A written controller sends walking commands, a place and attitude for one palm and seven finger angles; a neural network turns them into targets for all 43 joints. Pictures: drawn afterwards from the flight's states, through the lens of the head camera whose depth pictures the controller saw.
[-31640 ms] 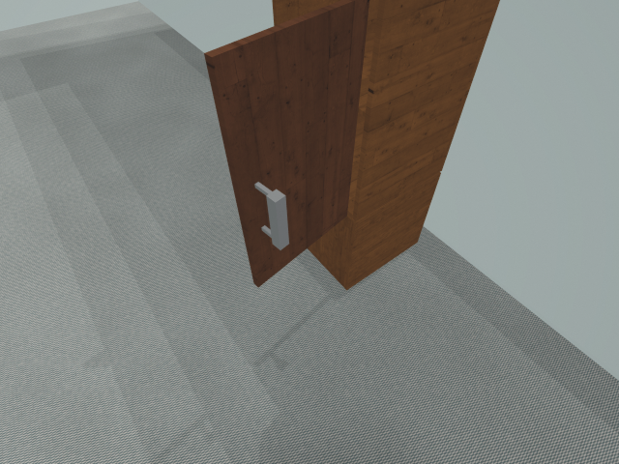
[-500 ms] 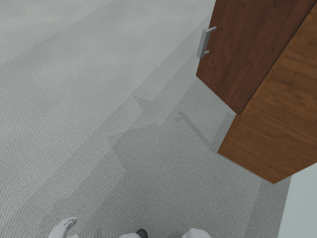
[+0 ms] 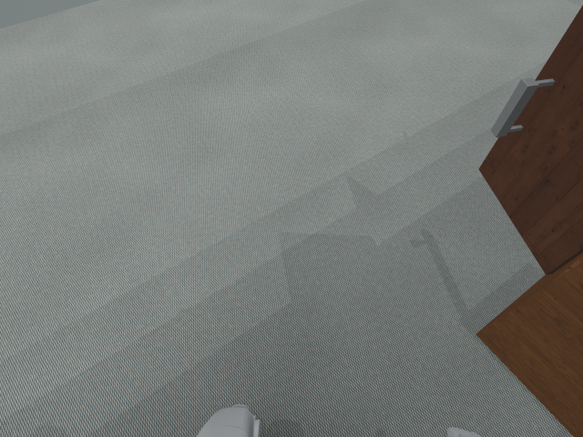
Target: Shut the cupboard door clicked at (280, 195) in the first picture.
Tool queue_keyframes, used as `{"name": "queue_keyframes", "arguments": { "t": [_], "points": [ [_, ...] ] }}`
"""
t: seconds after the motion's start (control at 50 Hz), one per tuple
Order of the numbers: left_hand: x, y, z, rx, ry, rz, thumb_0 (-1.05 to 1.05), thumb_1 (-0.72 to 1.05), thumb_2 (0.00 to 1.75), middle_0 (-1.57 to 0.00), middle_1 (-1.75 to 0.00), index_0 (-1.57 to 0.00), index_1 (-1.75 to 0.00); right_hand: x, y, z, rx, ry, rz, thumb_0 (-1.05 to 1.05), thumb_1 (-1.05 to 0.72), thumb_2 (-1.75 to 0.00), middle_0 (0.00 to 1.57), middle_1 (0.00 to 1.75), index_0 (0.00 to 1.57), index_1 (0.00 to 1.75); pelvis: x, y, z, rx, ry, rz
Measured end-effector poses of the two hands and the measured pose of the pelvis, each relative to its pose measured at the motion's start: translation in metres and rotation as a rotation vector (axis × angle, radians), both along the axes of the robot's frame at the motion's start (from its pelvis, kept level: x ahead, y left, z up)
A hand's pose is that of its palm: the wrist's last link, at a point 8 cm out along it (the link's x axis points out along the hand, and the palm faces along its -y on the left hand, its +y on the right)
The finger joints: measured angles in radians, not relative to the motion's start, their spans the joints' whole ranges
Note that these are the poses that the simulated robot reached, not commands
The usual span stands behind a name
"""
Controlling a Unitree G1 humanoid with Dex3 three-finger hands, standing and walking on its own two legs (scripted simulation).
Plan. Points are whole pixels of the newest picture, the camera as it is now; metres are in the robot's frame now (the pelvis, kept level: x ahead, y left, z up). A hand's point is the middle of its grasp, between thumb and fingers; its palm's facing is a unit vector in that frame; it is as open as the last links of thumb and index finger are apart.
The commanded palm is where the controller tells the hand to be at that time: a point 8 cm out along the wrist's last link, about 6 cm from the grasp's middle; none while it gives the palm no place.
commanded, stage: walk to a spot facing it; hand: left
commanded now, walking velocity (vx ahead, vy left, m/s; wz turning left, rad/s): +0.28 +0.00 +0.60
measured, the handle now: (522, 108) +0.81 -0.47 -0.08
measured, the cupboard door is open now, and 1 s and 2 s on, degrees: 66 66 66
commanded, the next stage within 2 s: turn to face it in 1.30 s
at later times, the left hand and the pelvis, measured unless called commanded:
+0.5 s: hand (168, 387) +0.19 +0.22 -0.14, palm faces +0.23 -0.93 -0.29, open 7.3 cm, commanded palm none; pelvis +0.11 -0.02 -0.01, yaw +15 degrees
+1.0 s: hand out of the picture +0.11 +0.18 -0.19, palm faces +0.62 -0.76 -0.18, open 7.3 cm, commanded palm none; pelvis +0.28 +0.07 -0.03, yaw +35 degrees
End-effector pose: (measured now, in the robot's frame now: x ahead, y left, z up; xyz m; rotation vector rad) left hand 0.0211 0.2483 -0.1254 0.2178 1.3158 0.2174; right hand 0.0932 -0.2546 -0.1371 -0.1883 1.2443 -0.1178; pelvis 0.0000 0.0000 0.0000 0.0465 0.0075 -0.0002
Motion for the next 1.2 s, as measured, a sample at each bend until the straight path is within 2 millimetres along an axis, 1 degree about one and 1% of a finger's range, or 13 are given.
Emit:
{"name": "queue_keyframes", "arguments": {
  "t": [0.1, 0.16, 0.28, 0.38, 0.5, 0.6, 0.7, 0.8, 0.9, 0.96, 1.02, 1.12, 1.2],
  "points": [
    [-0.033, 0.022, -0.026, -0.026, 0.065, 0.099, 0.01, 0.91, 0.90, -0.20, -0.30, -0.20, -0.30, 0.059, 0.024, 0.004, -0.034, -0.131, 0.121, 0.01, -0.91, -0.90, 0.20, 0.30, 0.20, 0.30, 0.010, 0.014, -0.017, -0.010, -0.008, 0.061],
    [-0.028, 0.031, -0.025, -0.028, 0.070, 0.123, 0.01, 0.91, 0.90, -0.20, -0.30, -0.20, -0.30, 0.068, 0.033, 0.013, -0.043, -0.166, 0.151, 0.00, -0.91, -0.90, 0.20, 0.30, 0.20, 0.30, 0.017, 0.018, -0.013, -0.022, -0.022, 0.080],
    [0.032, 0.038, -0.001, -0.027, -0.097, 0.131, 0.01, 0.91, 0.90, -0.20, -0.30, -0.20, -0.30, 0.056, 0.033, 0.019, -0.044, -0.074, 0.174, 0.00, -0.91, -0.90, 0.20, 0.30, 0.20, 0.30, 0.038, 0.016, 0.002, -0.050, -0.022, 0.149],
    [0.091, 0.031, 0.015, -0.007, -0.206, 0.116, 0.01, 0.91, 0.90, -0.19, -0.30, -0.20, -0.30, 0.050, 0.019, 0.011, -0.020, 0.030, 0.164, 0.00, -0.91, -0.90, 0.20, 0.30, 0.20, 0.30, 0.065, 0.002, 0.006, -0.047, -0.009, 0.193],
    [0.144, 0.010, 0.017, 0.046, -0.287, 0.118, 0.01, 0.91, 0.90, -0.20, -0.30, -0.20, -0.30, 0.075, -0.011, -0.018, -0.002, 0.121, 0.159, 0.01, -0.91, -0.90, 0.20, 0.30, 0.20, 0.30, 0.113, -0.023, -0.011, -0.032, 0.003, 0.257],
    [0.133, -0.014, 0.021, 0.031, -0.225, 0.236, 0.00, 0.91, 0.90, -0.20, -0.30, -0.20, -0.30, 0.140, -0.012, -0.008, -0.002, 0.111, 0.240, 0.01, -0.91, -0.90, 0.20, 0.30, 0.20, 0.30, 0.149, -0.025, 0.002, -0.022, -0.001, 0.338],
    [0.109, -0.037, 0.014, -0.019, -0.115, 0.371, 0.00, 0.91, 0.90, -0.20, -0.30, -0.20, -0.30, 0.224, 0.013, 0.007, 0.012, 0.044, 0.339, 0.01, -0.91, -0.90, 0.19, 0.30, 0.20, 0.30, 0.186, -0.020, 0.012, -0.018, 0.004, 0.421],
    [0.080, -0.055, 0.001, -0.076, 0.006, 0.514, 0.01, 0.92, 0.90, -0.20, -0.30, -0.20, -0.30, 0.310, 0.065, 0.012, 0.020, -0.014, 0.485, 0.01, -0.91, -0.90, 0.19, 0.30, 0.19, 0.30, 0.219, -0.004, 0.009, -0.035, -0.002, 0.502],
    [0.057, -0.061, -0.014, -0.140, 0.132, 0.639, 0.01, 0.91, 0.90, -0.20, -0.30, -0.20, -0.30, 0.395, 0.145, 0.011, 0.033, -0.107, 0.644, 0.01, -0.91, -0.90, 0.19, 0.30, 0.19, 0.30, 0.252, 0.028, -0.004, -0.048, -0.007, 0.559],
    [0.053, -0.050, -0.028, -0.178, 0.196, 0.686, 0.01, 0.91, 0.90, -0.20, -0.30, -0.20, -0.30, 0.438, 0.194, 0.007, 0.042, -0.205, 0.703, 0.01, -0.91, -0.90, 0.19, 0.30, 0.19, 0.30, 0.272, 0.060, -0.021, -0.058, -0.014, 0.582],
    [0.071, -0.017, -0.036, -0.172, 0.194, 0.705, 0.01, 0.91, 0.90, -0.20, -0.30, -0.20, -0.30, 0.457, 0.220, 0.008, 0.034, -0.247, 0.719, 0.00, -0.91, -0.90, 0.19, 0.30, 0.20, 0.30, 0.286, 0.080, -0.024, -0.052, -0.028, 0.612],
    [0.150, 0.062, -0.023, -0.076, -0.020, 0.683, 0.01, 0.91, 0.90, -0.19, -0.30, -0.20, -0.30, 0.453, 0.229, 0.017, -0.010, -0.160, 0.720, 0.00, -0.91, -0.90, 0.20, 0.30, 0.20, 0.30, 0.312, 0.105, -0.006, -0.056, -0.036, 0.650],
    [0.217, 0.113, -0.005, -0.026, -0.174, 0.650, 0.01, 0.92, 0.90, -0.19, -0.30, -0.20, -0.30, 0.443, 0.229, 0.020, -0.020, -0.062, 0.689, 0.00, -0.91, -0.90, 0.20, 0.30, 0.20, 0.30, 0.339, 0.124, 0.006, -0.059, -0.032, 0.678]
  ]
}}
